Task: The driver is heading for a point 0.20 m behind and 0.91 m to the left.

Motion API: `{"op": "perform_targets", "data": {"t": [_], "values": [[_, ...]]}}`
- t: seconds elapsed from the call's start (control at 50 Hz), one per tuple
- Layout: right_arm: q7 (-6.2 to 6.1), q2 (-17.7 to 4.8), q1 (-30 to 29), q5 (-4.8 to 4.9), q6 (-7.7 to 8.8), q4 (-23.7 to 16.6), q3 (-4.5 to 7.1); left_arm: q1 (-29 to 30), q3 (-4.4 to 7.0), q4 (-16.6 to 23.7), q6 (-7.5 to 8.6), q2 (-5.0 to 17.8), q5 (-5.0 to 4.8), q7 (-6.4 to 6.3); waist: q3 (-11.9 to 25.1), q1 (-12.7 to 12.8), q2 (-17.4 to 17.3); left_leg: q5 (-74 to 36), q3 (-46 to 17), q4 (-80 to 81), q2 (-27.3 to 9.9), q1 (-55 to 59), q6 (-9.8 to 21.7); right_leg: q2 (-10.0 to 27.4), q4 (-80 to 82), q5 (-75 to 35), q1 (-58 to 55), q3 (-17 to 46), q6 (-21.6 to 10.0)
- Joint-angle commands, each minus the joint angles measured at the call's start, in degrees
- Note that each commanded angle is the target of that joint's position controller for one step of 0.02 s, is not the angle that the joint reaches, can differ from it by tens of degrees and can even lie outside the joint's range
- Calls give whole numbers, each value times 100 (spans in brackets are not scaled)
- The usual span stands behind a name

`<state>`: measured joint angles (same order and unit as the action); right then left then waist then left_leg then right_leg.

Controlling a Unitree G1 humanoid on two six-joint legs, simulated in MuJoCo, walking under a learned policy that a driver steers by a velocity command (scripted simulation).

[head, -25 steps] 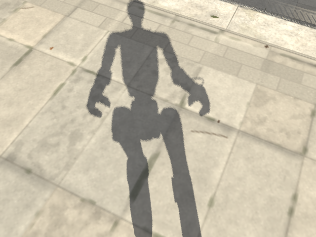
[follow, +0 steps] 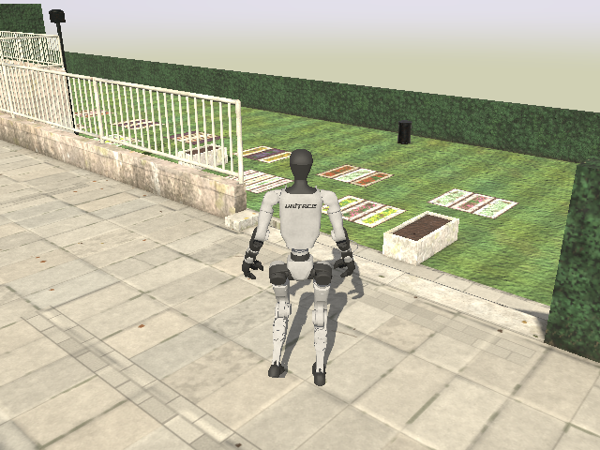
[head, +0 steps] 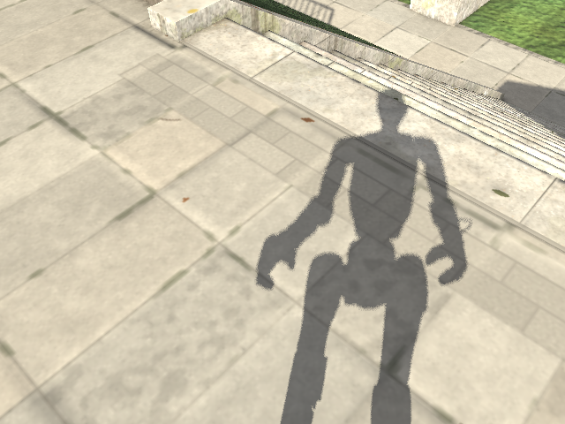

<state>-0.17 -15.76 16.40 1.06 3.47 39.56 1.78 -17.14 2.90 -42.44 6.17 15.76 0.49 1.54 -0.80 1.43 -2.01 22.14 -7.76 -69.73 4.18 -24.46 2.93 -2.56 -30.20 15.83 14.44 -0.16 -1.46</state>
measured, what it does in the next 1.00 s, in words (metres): walks ahead, turning left: left foot, then right foot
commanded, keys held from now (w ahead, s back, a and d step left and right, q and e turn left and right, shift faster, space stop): shift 0.12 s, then q+shift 0.36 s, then w+q+shift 0.52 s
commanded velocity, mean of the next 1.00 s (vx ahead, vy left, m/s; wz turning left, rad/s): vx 0.43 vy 0.00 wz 0.70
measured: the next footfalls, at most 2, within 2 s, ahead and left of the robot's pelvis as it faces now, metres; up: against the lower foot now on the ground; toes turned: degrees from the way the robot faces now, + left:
left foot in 0.30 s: +0.32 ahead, +0.08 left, +0.00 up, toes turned +2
right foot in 0.68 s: +0.39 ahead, -0.13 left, +0.00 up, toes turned +33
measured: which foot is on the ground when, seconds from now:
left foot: up 0.00-0.28, down 0.30-0.68, up 0.70-1.00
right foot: down 0.00-0.28, up 0.30-0.66, down 0.68-1.00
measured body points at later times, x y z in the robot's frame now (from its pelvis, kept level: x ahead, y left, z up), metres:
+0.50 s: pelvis +0.21 -0.01 +0.00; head +0.25 +0.02 +0.45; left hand +0.33 +0.29 -0.09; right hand +0.42 -0.25 -0.08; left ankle +0.28 +0.07 -0.73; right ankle +0.27 -0.17 -0.67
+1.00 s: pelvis +0.38 +0.03 +0.00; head +0.38 +0.03 +0.45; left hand +0.18 +0.24 -0.11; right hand +0.71 -0.03 -0.07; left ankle +0.37 +0.24 -0.62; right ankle +0.36 -0.15 -0.73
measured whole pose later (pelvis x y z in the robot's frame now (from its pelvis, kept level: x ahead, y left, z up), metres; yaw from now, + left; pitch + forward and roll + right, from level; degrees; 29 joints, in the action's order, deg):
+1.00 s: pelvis +0.38 +0.03 +0.00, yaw +43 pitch +1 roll -1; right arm 1.4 -18.5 10.7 2.1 -0.2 33.1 4.1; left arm -26.2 3.0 -43.9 4.3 17.7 1.7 -1.0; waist 1.3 5.1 -1.3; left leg 3.1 -3.5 -71.3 -5.5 -50.4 -1.2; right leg 2.5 -17.9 22.0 -3.8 -9.9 2.0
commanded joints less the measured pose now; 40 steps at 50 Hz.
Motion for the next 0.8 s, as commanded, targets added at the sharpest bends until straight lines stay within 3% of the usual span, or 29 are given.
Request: {"op": "perform_targets", "data": {"t": [0.02, 0.06, 0.12, 0.16, 0.2, 0.24, 0.26, 0.28, 0.3, 0.32, 0.34, 0.36, 0.38, 0.4, 0.42, 0.48, 0.5, 0.54, 0.6, 0.62, 0.64, 0.66, 0.68, 0.7, 0.72, 0.74, 0.76, 0.8], "values": [[16, -525, -627, -90, 126, -654, 194, -60, 33, 183, 31, 415, 29, -28, -77, -44, 806, -249, 49, 425, -547, -1701, -203, 1476, 1224, -3751, -1371, 1568, -791], [38, -242, -659, -108, 82, -630, 109, -107, 19, 28, 12, 511, -49, -78, 66, -68, 901, -501, 439, 1128, -455, -1476, -341, 1329, 1256, -5083, -1243, 1039, -774], [115, 27, -1173, -114, 95, -682, -17, -179, 73, -162, -118, 833, -117, -220, 269, 65, 858, -1748, 825, 2822, -304, -604, -380, 1040, 1438, -5169, -969, 398, -634], [216, -70, -1379, -63, 96, -636, 11, -281, 83, -239, -177, 929, -88, -297, 329, 166, 917, -2542, 873, 3515, -180, -246, -328, 1069, 1478, -4668, -1114, 110, -533], [320, -334, -1472, -61, 81, -704, 110, -222, 110, -241, -240, 1000, -100, -367, 310, 112, 944, -2588, 850, 3806, -148, -131, -196, 1197, 1206, -4581, -1269, -30, -460], [401, -569, -1117, -87, 71, -678, 234, -73, 142, -174, -340, 1032, -131, -459, 440, -132, 962, -2227, 946, 3880, -47, 248, 4, 1290, 551, -5223, -1329, -123, -363], [413, -704, -625, -77, 69, -552, 326, 61, 157, -86, -409, 1049, -128, -505, 601, -364, 864, -2202, 1020, 4073, 73, 712, 151, 1225, -113, -5461, -1248, -222, -283], [365, -885, 4, -70, 66, -410, 442, 177, 163, 32, -452, 1069, -103, -536, 821, -681, 620, -2567, 812, 4437, 52, 1547, 387, 1014, -1190, -5006, -777, -349, -99], [258, -1288, 388, -96, 29, -450, 530, 15, 73, 234, -440, 829, 80, -511, 1290, -681, -468, -4196, -779, 4456, -1065, 2824, 911, 451, -2983, -1930, 425, -449, 168], [213, -1608, 163, -235, 26, -645, 518, -639, -85, 405, -411, 375, 216, -392, 1929, -117, -1376, -5568, -3268, 4353, -2460, 4072, 2242, -561, -4773, 2379, 2203, 149, 478], [180, -1241, -70, -186, -38, -775, 511, -535, -24, 363, -375, 842, 73, -292, 2305, -345, -662, -4024, -3282, 4660, -2319, 3879, 2254, -167, -5104, 1939, 2404, 939, 410], [127, -1034, -462, -97, -91, -892, 462, -16, 22, 482, -370, 988, -38, -266, 1545, -348, -368, -3365, -2692, 4826, -1932, 3135, 1943, 3, -4909, 1518, 2551, 929, 369], [81, -904, -687, -8, -155, -913, 424, 245, 39, 507, -387, 955, 7, -300, 1068, -217, 167, -2891, -2274, 5004, -1571, 2387, 1628, 165, -4471, 1174, 2511, 885, 382], [51, -863, -835, 25, -213, -958, 403, 401, 64, 557, -425, 967, 68, -343, 763, -107, 274, -2697, -2068, 5108, -1342, 1751, 1464, 228, -4011, 995, 2329, 857, 428], [23, -895, -933, -19, -267, -967, 416, 436, 71, 599, -468, 933, 74, -336, 601, 40, 114, -2600, -1916, 5199, -1128, 1213, 1363, 229, -3563, 916, 1995, 817, 470], [-89, -1091, -956, -96, -401, -952, 519, 534, 11, 632, -517, 645, 68, -331, 677, 87, -198, -3020, -1742, 5124, -769, 617, 1249, -32, -2422, 724, 1427, 616, 646], [-138, -1135, -931, -39, -438, -937, 539, 565, 2, 646, -524, 612, 68, -313, 916, 98, -175, -1997, -1790, 5176, -671, 546, 1191, -43, -2119, 500, 1224, 645, 665], [-194, -1215, -993, 56, -472, -999, 550, 782, 3, 704, -522, 616, 1, -250, 944, -4, -468, 447, -2049, 5473, -538, 183, 1047, -72, -1578, 64, 864, 610, 641], [-180, -1227, -830, 55, -451, -977, 541, 1037, 49, 801, -384, 682, -121, -201, 744, -103, -735, 1352, -2407, 5448, -548, -67, 922, -136, -870, 145, 333, 635, 560], [-168, -1169, -796, 60, -448, -978, 520, 967, 84, 788, -325, 708, -164, -195, 694, -48, -727, 1501, -2512, 5316, -555, -193, 862, -113, -597, 173, -1, 654, 527], [-158, -1076, -933, 72, -449, -1028, 481, 686, 130, 704, -270, 718, -205, -196, 605, 166, -667, 1634, -2499, 5060, -512, -567, 735, -21, -162, -17, -580, 659, 449], [-144, -913, -1124, 84, -441, -1107, 421, 142, 207, 521, -237, 794, -225, -214, 530, 481, -486, 1709, -2215, 4564, -321, -1293, 460, 220, 333, -172, -1482, 664, 310], [-130, -480, -788, 100, -426, -1022, 311, -441, 315, 403, -235, 1078, -211, -264, 854, 566, 298, 1798, -1307, 2970, 158, -1912, 79, 1169, 755, 729, -2445, 1415, 66], [-92, -133, -756, 109, -342, -1259, 192, -392, 327, 534, -258, 1400, 7, -242, 704, 364, 1391, 1212, -534, 1560, 548, -2952, 13, 2310, 1435, 2506, -2564, 3378, -435], [-37, -534, -953, 126, -222, -1496, 246, 138, 398, 668, -193, 1521, 136, -232, 144, 106, 1787, 356, -382, 810, -231, -3660, -82, 2755, 1900, 3421, -1901, 4316, -787], [-25, -875, -978, 61, -218, -1387, 329, 384, 325, 771, -162, 1173, 30, -280, -123, 114, 1455, -88, -174, 382, -485, -3697, -183, 2568, 1904, 3256, -1668, 3796, -729], [-17, -932, -809, -6, -242, -1240, 377, 387, 254, 780, -174, 964, -56, -307, -146, 83, 1157, -351, 7, 0, -561, -3550, -277, 2251, 1821, 2721, -1563, 3115, -526], [25, -795, -694, -38, -274, -1167, 364, 254, 190, 749, -161, 915, -44, -328, -265, 52, 946, -802, 255, -652, -709, -3291, -351, 1845, 1892, 1892, -1124, 2047, -326]]}}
